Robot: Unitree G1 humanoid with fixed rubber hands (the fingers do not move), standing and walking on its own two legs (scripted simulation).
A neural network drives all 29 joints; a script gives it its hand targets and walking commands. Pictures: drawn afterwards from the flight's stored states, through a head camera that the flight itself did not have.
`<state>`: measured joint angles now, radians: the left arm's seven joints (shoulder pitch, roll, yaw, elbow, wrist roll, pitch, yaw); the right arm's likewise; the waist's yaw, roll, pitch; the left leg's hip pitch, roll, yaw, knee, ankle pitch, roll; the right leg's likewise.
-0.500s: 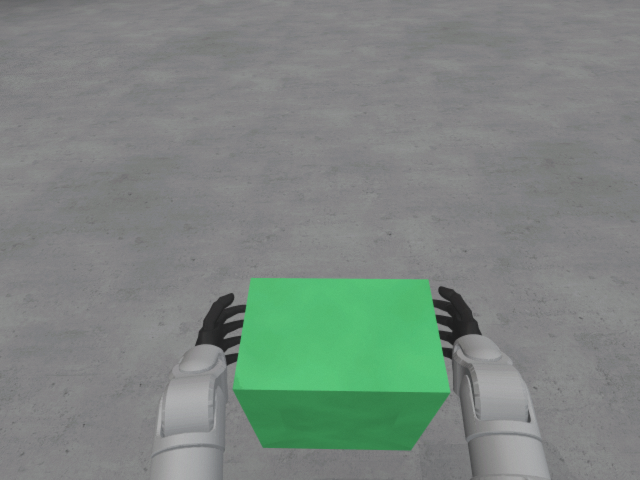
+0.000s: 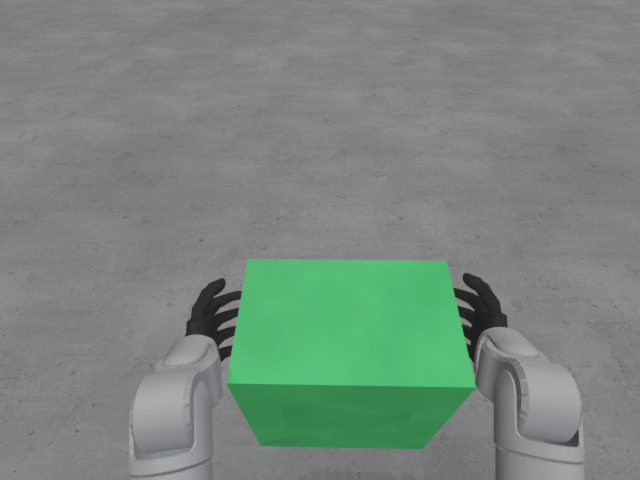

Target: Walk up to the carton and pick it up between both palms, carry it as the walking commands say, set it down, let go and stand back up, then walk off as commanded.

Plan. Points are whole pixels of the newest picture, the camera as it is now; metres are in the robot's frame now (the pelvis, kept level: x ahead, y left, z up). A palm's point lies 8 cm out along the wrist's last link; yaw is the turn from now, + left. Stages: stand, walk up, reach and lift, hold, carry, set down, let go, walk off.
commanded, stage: carry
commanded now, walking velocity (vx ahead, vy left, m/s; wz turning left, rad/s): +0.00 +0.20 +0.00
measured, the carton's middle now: (343, 363) +0.27 -0.01 +0.01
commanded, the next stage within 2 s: none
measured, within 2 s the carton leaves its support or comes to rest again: neither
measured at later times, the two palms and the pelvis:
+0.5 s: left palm (122, 374) +0.23 +0.22 +0.10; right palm (436, 378) +0.21 -0.10 +0.10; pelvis -0.03 +0.08 +0.02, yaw -3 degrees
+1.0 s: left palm out of the picture +0.18 +0.34 +0.09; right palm (310, 444) +0.16 +0.03 +0.08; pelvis -0.07 +0.21 +0.02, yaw -3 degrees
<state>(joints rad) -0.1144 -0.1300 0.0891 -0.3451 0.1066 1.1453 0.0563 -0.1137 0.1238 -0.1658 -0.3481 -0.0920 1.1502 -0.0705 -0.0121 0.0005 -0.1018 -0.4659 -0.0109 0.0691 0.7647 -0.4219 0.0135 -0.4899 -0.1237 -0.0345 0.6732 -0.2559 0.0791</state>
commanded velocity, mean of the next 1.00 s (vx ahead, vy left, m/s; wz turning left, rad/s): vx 0.00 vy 0.20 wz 0.00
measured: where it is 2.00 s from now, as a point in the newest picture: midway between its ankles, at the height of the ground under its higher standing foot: outside the picture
